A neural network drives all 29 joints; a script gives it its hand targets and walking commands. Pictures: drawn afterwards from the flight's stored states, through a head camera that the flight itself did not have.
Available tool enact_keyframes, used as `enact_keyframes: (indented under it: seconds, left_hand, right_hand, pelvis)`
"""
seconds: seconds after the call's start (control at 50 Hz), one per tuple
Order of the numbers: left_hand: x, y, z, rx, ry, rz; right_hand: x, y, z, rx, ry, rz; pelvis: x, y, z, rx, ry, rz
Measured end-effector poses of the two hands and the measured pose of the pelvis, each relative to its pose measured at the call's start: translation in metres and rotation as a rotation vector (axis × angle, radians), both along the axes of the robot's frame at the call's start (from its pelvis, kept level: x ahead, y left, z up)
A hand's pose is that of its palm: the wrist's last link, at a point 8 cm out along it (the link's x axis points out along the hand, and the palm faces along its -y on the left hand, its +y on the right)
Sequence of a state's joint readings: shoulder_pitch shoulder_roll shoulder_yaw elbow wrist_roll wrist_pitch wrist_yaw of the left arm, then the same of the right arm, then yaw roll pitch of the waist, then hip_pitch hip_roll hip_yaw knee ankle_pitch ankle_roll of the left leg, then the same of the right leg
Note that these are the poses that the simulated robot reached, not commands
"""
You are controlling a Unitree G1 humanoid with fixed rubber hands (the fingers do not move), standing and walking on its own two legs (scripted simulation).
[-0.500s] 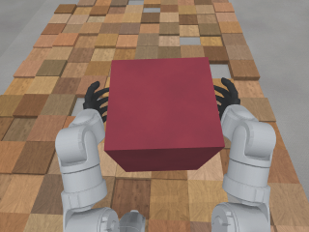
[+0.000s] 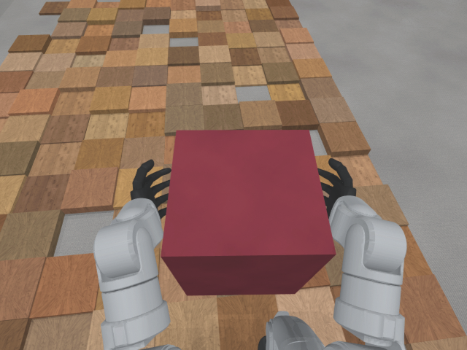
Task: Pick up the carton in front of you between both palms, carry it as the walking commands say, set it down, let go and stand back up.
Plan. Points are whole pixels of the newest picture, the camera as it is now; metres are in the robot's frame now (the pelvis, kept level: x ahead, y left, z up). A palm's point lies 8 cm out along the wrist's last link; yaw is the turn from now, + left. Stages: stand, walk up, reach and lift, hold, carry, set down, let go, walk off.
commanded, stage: carry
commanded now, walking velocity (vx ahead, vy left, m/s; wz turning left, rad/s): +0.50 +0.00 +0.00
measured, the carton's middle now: (242, 220) +0.32 -0.01 +0.02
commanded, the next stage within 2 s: none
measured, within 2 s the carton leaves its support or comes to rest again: neither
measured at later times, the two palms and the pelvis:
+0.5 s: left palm (118, 88) +0.56 +0.20 +0.13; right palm (273, 78) +0.57 -0.10 +0.14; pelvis +0.34 +0.04 +0.01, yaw +2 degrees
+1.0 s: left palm out of the picture +0.97 +0.20 +0.13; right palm out of the picture +0.98 -0.10 +0.13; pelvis +0.64 +0.04 -0.01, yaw +1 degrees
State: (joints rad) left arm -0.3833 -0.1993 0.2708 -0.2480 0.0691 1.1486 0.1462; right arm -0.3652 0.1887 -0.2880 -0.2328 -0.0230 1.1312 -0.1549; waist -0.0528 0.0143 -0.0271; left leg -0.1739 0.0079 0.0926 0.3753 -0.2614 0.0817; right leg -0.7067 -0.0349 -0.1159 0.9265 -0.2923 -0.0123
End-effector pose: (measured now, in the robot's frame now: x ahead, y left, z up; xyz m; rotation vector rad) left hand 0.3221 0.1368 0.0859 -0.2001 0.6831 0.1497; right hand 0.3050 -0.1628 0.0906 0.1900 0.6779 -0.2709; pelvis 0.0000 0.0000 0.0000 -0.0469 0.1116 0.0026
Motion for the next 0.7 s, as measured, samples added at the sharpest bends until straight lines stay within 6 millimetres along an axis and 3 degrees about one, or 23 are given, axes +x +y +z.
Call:
enact_keyframes:
  seconds: [0.1, 0.16, 0.28, 0.36, 0.44, 0.52, 0.62, 0.7]
  left_hand:
    - [0.053, 0.000, -0.011, 0.087, -0.027, -0.026]
    - [0.075, 0.006, -0.012, 0.107, -0.009, -0.005]
    - [0.102, 0.027, 0.012, 0.112, 0.004, 0.063]
    - [0.140, 0.038, 0.039, 0.118, -0.054, 0.069]
    - [0.192, 0.052, 0.051, 0.118, -0.115, 0.044]
    - [0.251, 0.071, 0.044, 0.093, -0.131, 0.025]
    - [0.333, 0.080, 0.041, 0.108, -0.065, -0.039]
    - [0.399, 0.076, 0.052, 0.078, -0.076, -0.057]
  right_hand:
    - [0.063, 0.000, -0.014, -0.049, -0.020, 0.078]
    - [0.096, 0.005, -0.016, -0.061, -0.003, 0.125]
    - [0.147, 0.028, 0.012, -0.083, 0.000, 0.228]
    - [0.184, 0.039, 0.036, -0.083, -0.059, 0.229]
    - [0.226, 0.053, 0.048, -0.090, -0.117, 0.200]
    - [0.279, 0.072, 0.047, -0.123, -0.128, 0.183]
    - [0.345, 0.079, 0.041, -0.112, -0.055, 0.127]
    - [0.399, 0.076, 0.051, -0.097, -0.063, 0.073]
  pelvis:
    - [0.079, -0.009, -0.011, -0.006, -0.019, 0.004]
    - [0.115, -0.013, -0.005, -0.011, -0.019, 0.028]
    - [0.186, -0.010, 0.022, 0.020, -0.019, 0.050]
    - [0.238, 0.003, 0.030, 0.041, -0.025, 0.049]
    - [0.294, 0.024, 0.024, 0.034, -0.045, 0.047]
    - [0.351, 0.046, 0.010, 0.058, -0.073, 0.024]
    - [0.399, 0.064, 0.013, 0.046, -0.052, -0.010]
    - [0.437, 0.070, 0.022, 0.037, -0.030, -0.013]
